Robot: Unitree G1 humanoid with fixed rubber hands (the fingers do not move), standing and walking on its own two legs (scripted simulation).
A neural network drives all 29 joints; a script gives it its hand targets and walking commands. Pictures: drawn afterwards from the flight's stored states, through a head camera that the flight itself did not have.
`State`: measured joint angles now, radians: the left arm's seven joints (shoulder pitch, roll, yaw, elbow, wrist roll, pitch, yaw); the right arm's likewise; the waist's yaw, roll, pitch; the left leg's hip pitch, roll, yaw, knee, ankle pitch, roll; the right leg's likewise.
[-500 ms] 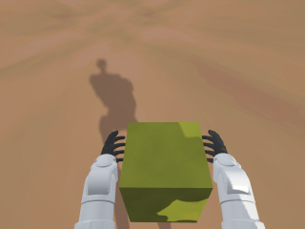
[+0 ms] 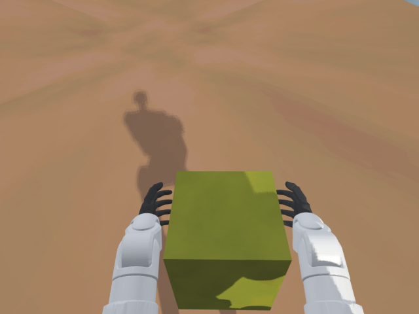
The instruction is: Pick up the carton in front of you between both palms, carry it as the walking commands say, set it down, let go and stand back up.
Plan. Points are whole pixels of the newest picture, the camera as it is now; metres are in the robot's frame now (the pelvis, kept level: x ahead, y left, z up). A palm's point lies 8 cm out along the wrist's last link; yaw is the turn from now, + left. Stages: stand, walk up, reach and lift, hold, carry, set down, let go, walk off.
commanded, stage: carry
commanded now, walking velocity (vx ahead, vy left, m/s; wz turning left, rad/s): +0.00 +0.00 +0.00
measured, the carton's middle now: (224, 241) +0.29 +0.00 -0.07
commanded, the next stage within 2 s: hold in 1.00 s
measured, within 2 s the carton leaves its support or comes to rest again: neither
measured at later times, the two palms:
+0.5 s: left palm (141, 234) +0.25 +0.16 +0.04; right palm (301, 234) +0.25 -0.14 +0.04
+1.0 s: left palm (136, 239) +0.25 +0.17 +0.04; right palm (298, 238) +0.25 -0.13 +0.04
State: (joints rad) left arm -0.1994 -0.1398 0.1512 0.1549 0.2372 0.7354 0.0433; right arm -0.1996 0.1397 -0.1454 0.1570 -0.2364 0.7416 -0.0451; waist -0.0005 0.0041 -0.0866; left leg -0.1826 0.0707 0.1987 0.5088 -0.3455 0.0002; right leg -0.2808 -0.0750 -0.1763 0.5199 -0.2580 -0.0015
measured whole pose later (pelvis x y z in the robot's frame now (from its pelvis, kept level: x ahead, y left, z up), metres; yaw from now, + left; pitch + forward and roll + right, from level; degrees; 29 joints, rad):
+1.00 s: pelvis -0.04 +0.02 +0.00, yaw +0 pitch +1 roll +0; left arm -0.21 -0.14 0.16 0.16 0.24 0.74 0.04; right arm -0.21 0.14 -0.16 0.17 -0.24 0.74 -0.04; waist 0.00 0.00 -0.09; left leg -0.25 0.05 0.21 0.53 -0.30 0.04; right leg -0.34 -0.10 -0.17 0.50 -0.18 0.01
